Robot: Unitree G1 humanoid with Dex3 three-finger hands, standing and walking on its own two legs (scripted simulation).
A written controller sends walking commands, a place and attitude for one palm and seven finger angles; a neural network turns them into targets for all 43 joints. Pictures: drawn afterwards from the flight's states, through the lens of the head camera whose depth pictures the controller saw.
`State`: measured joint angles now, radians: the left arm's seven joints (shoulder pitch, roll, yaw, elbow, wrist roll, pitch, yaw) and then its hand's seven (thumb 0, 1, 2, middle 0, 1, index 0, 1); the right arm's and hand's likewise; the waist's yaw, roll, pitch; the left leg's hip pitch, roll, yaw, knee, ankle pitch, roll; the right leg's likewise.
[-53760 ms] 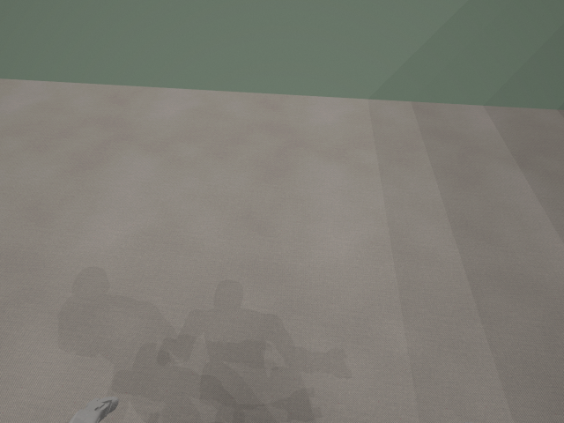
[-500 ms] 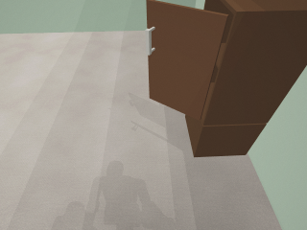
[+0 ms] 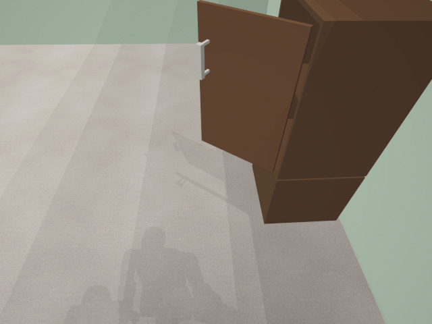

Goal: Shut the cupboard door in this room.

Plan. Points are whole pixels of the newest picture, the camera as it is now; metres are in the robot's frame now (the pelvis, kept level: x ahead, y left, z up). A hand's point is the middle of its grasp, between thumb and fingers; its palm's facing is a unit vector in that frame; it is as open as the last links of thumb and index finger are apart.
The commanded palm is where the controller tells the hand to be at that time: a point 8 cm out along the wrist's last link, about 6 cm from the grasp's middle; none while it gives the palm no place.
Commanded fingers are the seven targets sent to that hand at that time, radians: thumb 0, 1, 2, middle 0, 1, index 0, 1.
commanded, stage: look to check the result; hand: left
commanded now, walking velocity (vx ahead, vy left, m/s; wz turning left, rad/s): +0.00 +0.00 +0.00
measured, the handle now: (203, 59) +0.93 +0.09 +0.05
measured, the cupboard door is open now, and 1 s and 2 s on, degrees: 54 54 54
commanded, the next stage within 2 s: walk to a spot facing it in 0.46 s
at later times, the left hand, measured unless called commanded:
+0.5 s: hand out of the picture +0.00 +0.17 -0.18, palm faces +0.03 -0.98 -0.20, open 7.4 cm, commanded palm none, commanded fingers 0.00 0.90 0.90 -0.20 -0.30 -0.20 -0.30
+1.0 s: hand out of the picture +0.03 +0.23 -0.20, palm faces +0.21 -0.95 -0.22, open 7.4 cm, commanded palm none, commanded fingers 0.00 0.90 0.90 -0.20 -0.30 -0.20 -0.30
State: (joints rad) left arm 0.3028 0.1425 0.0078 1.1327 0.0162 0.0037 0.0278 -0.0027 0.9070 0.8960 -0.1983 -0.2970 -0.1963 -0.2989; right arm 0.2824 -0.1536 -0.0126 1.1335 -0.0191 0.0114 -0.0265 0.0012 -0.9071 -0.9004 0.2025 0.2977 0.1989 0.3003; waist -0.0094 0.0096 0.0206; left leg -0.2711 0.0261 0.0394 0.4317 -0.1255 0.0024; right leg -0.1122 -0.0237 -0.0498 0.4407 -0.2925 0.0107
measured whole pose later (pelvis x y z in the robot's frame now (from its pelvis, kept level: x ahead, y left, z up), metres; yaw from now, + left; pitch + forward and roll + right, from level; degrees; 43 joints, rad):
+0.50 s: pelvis +0.02 +0.00 +0.00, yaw +0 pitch -2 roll +0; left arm 0.29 0.16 0.01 1.14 0.02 0.00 0.03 0.00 0.91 0.90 -0.20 -0.30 -0.20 -0.30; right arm 0.23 -0.17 -0.01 1.14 -0.02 0.01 -0.03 0.00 -0.91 -0.90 0.20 0.30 0.20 0.30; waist 0.00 0.00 0.05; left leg -0.25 0.02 0.04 0.43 -0.15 0.00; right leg -0.07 -0.02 -0.05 0.41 -0.31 0.01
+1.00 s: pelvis +0.02 +0.02 -0.02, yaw +11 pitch -1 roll -2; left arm 0.19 0.21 0.07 0.98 0.02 0.06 0.04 0.00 0.91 0.90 -0.20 -0.30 -0.20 -0.30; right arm 0.22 -0.19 -0.04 1.00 -0.03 0.03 -0.01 0.00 -0.91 -0.90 0.20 0.30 0.20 0.30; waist -0.02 -0.03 0.13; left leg -0.39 -0.03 0.04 0.68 -0.28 0.08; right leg -0.34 -0.07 -0.07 1.03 -0.55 0.04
